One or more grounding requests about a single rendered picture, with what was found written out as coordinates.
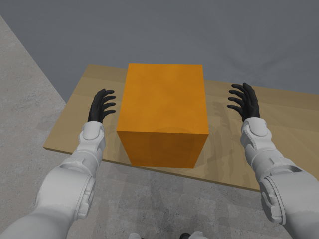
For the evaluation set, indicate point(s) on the robot right upper arm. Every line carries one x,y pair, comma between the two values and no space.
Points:
292,200

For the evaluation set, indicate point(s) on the left robot hand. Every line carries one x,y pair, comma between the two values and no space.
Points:
97,112

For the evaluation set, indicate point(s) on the right robot hand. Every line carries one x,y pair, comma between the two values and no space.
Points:
249,103

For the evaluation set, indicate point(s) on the table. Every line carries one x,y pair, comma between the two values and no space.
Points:
291,117

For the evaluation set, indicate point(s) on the robot left forearm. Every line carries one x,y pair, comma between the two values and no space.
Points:
88,155

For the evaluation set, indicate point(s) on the robot right forearm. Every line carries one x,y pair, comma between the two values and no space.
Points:
261,154

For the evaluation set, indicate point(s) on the carton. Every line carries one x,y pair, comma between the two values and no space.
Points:
163,117

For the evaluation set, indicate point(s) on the robot left upper arm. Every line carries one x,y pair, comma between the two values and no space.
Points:
66,196

